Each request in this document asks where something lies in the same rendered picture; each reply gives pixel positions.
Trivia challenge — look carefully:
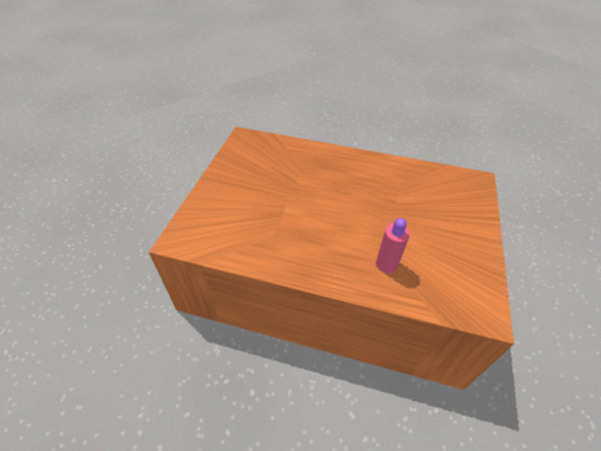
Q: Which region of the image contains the bottle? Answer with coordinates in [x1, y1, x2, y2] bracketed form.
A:
[376, 218, 409, 273]

